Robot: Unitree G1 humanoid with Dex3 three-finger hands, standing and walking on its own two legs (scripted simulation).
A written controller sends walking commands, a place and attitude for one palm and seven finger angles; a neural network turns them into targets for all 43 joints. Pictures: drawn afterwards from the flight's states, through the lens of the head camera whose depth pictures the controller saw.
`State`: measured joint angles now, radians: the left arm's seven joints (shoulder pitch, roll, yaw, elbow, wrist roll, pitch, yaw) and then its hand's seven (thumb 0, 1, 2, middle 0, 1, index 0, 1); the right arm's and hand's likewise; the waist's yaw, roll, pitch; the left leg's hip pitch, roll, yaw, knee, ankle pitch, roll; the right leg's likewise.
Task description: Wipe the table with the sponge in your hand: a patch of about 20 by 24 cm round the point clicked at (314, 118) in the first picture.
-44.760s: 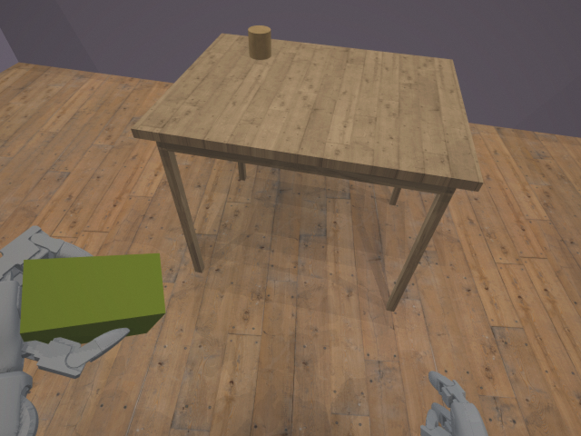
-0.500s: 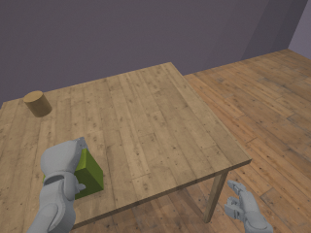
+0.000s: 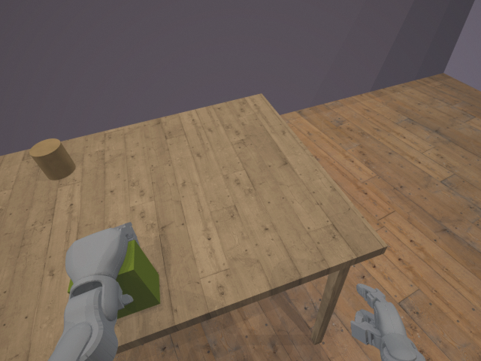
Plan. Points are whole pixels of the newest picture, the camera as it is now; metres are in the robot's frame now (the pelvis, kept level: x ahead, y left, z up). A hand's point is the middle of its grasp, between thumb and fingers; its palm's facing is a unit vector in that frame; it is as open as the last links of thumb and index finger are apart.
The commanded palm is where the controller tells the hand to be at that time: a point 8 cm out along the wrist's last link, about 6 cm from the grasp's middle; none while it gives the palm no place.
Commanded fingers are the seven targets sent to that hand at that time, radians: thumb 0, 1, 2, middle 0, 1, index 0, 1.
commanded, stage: lower the sponge onto the table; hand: left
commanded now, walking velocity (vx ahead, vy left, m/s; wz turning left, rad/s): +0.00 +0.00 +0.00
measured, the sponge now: (123, 287) +0.22 +0.26 -0.01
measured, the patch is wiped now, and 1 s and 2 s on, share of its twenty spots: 0.00 0.05 0.25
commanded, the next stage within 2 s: wipe forward along the first lane in 0.46 s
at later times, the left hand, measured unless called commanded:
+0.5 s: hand (117, 272) +0.23 +0.27 +0.03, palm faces -0.04 -0.13 -0.99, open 10.0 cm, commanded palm +0.20 +0.26 +0.08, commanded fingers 0.00 0.10 1.30 -1.20 -1.60 -1.20 -1.60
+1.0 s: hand (117, 260) +0.26 +0.28 +0.02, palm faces -0.06 -0.08 -0.99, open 10.0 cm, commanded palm +0.24 +0.29 +0.06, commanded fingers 0.00 0.10 1.30 -1.20 -1.60 -1.20 -1.60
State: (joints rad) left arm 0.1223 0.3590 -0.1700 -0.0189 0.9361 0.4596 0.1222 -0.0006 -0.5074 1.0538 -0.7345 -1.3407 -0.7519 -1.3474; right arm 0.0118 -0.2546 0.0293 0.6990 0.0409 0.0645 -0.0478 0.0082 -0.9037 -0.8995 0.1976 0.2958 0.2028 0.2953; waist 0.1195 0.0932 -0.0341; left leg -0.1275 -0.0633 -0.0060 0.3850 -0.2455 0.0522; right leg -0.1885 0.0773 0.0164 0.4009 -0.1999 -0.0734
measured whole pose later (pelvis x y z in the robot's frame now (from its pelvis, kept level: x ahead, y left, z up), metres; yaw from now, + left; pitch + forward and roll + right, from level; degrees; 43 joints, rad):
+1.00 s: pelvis -0.01 -0.01 +0.00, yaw +1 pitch +3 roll +1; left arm -0.08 0.37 -0.13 0.30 0.96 0.39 0.16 0.00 -0.53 1.06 -0.75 -1.34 -0.77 -1.34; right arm 0.06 -0.26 0.03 0.71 0.06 0.07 -0.08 0.01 -0.90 -0.90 0.20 0.30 0.20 0.30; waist 0.10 0.07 -0.07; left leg -0.25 -0.06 -0.02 0.46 -0.26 0.04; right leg -0.30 0.08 0.00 0.46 -0.21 -0.08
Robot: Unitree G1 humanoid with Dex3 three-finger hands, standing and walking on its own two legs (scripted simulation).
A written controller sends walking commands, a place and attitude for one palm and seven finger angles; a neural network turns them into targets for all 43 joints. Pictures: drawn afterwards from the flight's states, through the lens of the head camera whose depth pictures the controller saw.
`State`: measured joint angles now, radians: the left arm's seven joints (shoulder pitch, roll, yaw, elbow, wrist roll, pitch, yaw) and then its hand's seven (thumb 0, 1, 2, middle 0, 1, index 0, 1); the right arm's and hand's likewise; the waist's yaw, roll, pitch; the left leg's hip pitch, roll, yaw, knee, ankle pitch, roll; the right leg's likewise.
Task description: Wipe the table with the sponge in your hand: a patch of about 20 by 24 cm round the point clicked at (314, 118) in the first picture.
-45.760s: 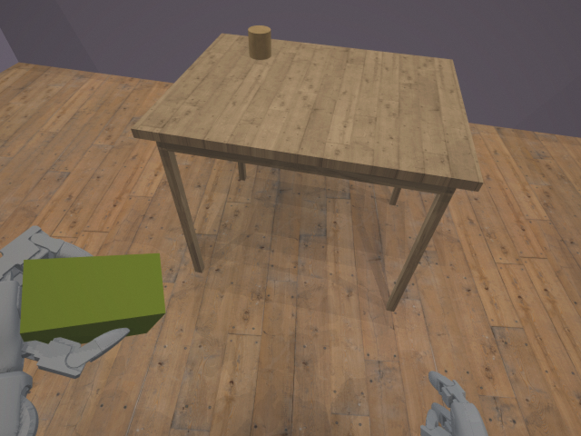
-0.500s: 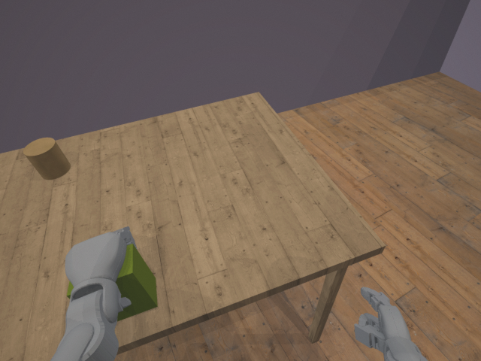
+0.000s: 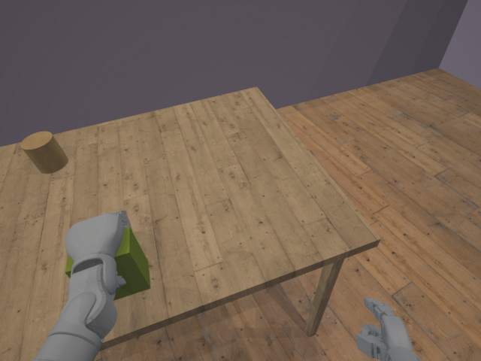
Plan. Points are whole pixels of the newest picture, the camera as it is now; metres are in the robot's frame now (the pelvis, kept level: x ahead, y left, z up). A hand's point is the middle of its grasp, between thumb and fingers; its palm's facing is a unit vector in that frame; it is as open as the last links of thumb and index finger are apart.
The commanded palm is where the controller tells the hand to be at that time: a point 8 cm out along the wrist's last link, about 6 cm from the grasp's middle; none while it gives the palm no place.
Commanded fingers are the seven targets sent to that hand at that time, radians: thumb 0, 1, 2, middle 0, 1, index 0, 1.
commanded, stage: wipe forward along the first lane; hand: left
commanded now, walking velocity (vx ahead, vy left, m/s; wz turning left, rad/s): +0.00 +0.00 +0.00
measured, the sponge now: (115, 272) +0.26 +0.29 -0.02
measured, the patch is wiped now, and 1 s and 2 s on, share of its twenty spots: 0.05 0.25 0.35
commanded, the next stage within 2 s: slide across to the middle lane in 1.18 s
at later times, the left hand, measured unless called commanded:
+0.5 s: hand (110, 230) +0.32 +0.31 +0.03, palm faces -0.11 -0.01 -0.99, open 10.0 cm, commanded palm +0.30 +0.31 +0.06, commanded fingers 0.00 0.10 1.30 -1.20 -1.60 -1.20 -1.60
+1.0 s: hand (106, 211) +0.36 +0.34 +0.03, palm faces -0.13 -0.01 -0.99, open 10.0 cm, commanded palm +0.35 +0.35 +0.06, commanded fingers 0.00 0.10 1.30 -1.20 -1.60 -1.20 -1.60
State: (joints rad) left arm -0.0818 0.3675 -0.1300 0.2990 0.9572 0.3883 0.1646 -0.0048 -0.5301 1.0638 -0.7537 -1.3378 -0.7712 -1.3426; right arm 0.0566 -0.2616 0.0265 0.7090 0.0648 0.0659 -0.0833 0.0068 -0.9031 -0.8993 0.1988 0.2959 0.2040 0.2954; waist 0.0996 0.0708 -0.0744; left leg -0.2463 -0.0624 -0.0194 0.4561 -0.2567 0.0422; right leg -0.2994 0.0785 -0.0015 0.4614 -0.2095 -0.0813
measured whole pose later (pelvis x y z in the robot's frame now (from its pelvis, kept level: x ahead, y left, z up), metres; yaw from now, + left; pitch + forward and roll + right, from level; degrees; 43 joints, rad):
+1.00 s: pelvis -0.01 -0.01 -0.01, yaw -1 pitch +12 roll +0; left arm -0.54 0.59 0.07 0.96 0.98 0.07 0.22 0.01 -0.56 1.08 -0.77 -1.34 -0.79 -1.35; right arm 0.22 -0.30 -0.01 0.73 0.09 0.06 -0.06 0.00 -0.90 -0.90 0.20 0.30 0.20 0.30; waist -0.01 0.06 -0.12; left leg -0.53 -0.03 -0.02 0.62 -0.30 0.03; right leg -0.56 0.11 -0.02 0.56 -0.21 -0.10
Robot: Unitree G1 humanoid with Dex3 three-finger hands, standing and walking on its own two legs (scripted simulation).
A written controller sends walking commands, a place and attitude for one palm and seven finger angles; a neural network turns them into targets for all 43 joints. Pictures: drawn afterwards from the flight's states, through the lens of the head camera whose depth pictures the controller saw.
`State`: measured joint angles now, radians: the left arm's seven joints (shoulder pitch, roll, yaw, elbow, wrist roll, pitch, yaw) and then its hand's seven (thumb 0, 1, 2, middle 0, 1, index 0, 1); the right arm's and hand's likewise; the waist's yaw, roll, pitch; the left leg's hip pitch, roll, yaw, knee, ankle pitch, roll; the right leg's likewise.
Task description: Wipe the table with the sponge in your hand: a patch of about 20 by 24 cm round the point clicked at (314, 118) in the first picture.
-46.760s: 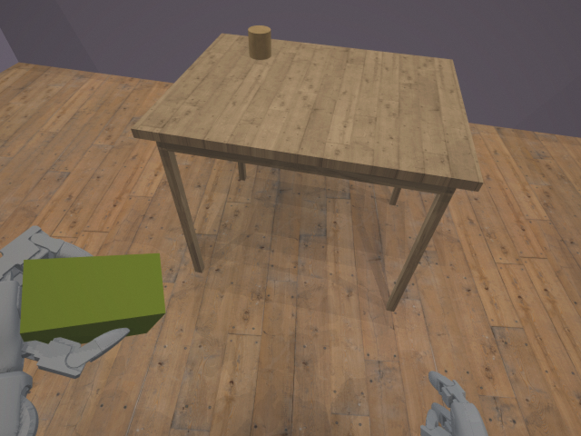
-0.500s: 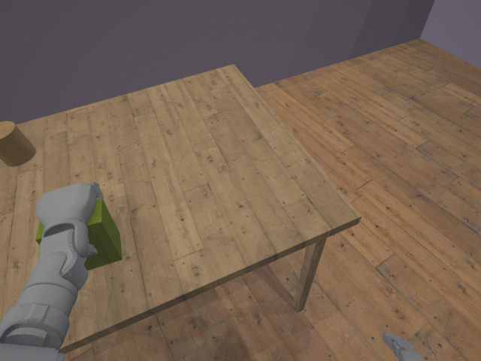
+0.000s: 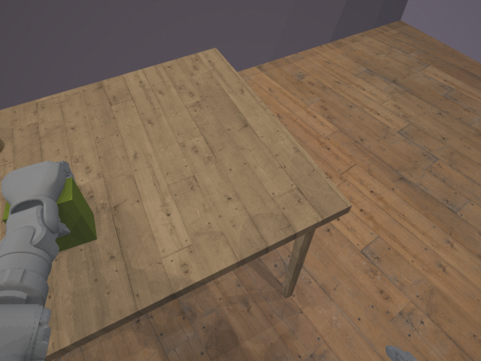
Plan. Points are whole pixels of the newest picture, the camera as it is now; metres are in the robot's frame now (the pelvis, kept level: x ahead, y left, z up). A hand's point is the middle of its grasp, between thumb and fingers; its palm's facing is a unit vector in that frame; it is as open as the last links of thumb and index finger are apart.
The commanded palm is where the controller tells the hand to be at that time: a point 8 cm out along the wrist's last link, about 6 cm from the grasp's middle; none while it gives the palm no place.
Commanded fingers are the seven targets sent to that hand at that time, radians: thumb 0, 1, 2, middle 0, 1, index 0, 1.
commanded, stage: wipe forward along the first lane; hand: left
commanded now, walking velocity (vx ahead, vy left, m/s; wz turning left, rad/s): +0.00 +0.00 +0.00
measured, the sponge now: (59, 224) +0.35 +0.36 -0.01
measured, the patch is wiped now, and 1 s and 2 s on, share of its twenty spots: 0.25 0.35 0.55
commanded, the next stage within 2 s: slide across to the middle lane in 0.18 s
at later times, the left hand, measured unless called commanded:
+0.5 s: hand (50, 189) +0.40 +0.38 +0.04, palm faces -0.11 +0.01 -0.99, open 10.0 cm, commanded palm +0.39 +0.35 +0.09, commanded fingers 0.00 0.10 1.30 -1.20 -1.60 -1.20 -1.60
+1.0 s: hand (82, 173) +0.44 +0.33 +0.04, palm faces -0.07 -0.02 -1.00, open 10.0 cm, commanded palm +0.41 +0.30 +0.09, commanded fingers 0.00 0.10 1.30 -1.20 -1.60 -1.20 -1.60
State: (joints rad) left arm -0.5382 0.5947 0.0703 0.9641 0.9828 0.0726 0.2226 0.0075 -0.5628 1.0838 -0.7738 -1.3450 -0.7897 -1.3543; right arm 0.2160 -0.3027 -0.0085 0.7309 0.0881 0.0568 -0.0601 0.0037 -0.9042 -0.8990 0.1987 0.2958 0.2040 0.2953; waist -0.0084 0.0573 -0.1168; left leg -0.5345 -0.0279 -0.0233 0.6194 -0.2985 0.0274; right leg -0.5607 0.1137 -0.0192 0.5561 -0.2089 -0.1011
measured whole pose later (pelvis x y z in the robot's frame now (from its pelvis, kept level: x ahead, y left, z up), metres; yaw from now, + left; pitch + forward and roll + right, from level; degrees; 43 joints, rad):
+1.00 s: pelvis +0.04 +0.06 +0.01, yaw +2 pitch +12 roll -2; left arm -0.70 0.32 -0.19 0.96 0.97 0.31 0.29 0.00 -0.53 1.08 -0.73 -1.38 -0.75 -1.39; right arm 0.15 -0.23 -0.01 0.77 0.06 0.12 -0.01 0.00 -0.90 -0.90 0.20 0.30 0.20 0.30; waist 0.03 0.06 -0.14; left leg -0.43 -0.10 -0.04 0.54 -0.31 0.09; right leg -0.45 0.04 -0.02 0.50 -0.25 -0.02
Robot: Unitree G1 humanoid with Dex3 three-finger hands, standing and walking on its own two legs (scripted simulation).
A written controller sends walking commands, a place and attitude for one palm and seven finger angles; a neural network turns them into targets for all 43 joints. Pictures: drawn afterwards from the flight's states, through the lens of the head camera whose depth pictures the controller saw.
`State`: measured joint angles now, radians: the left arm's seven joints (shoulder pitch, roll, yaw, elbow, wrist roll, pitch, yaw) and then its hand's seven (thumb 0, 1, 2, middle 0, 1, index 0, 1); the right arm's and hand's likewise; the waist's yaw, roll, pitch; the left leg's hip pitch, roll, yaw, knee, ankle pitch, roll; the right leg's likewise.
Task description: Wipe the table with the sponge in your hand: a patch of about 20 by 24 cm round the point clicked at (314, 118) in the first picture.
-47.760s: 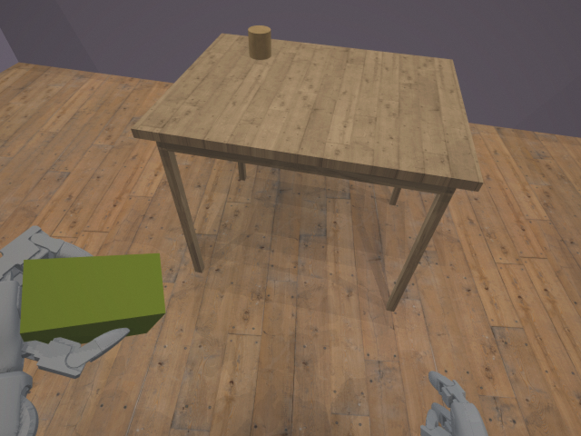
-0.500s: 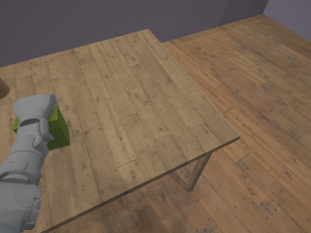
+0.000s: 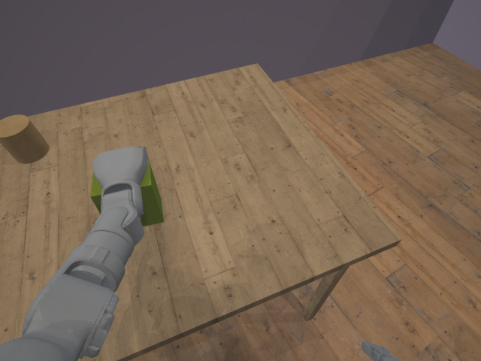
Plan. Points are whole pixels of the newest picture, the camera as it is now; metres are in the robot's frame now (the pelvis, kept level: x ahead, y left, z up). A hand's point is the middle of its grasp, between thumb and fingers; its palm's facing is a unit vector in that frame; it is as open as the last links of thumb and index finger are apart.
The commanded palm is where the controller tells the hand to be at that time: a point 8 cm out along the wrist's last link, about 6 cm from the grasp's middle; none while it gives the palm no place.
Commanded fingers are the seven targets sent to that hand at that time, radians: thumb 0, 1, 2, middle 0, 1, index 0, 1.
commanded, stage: wipe back along the middle lane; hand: left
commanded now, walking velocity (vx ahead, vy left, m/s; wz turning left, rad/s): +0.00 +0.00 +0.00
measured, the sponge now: (132, 204) +0.40 +0.26 -0.01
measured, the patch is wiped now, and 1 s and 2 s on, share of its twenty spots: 0.35 0.55 0.65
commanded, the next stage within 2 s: slide across to the third lane in 1.76 s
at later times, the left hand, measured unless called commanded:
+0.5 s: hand (143, 197) +0.38 +0.22 +0.03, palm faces -0.06 -0.02 -1.00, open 10.0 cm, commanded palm +0.34 +0.20 +0.07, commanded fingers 0.00 0.10 1.30 -1.20 -1.60 -1.20 -1.60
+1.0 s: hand (149, 220) +0.34 +0.19 +0.03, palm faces +0.00 -0.05 -1.00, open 10.0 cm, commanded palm +0.29 +0.18 +0.06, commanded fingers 0.00 0.10 1.30 -1.20 -1.60 -1.20 -1.60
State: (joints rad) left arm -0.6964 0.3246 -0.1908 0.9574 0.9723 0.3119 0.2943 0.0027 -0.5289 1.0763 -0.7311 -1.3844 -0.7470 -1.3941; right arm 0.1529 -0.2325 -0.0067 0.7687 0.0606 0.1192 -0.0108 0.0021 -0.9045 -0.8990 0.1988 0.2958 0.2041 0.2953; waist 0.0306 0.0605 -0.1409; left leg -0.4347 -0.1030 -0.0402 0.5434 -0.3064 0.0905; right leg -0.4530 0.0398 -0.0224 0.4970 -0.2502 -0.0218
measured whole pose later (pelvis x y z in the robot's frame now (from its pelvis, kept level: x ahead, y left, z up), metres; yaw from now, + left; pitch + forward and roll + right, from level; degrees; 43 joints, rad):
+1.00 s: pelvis +0.00 -0.02 +0.00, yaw -2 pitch +6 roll -1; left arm -0.31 0.26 -0.29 0.46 0.97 0.55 0.27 0.00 -0.47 1.04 -0.68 -1.42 -0.70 -1.42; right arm 0.05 -0.26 0.02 0.68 0.09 0.18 -0.02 0.01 -0.91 -0.90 0.20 0.30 0.20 0.30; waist 0.06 0.06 -0.13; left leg -0.30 -0.08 -0.01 0.48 -0.30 0.07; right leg -0.35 0.07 0.01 0.48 -0.24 -0.05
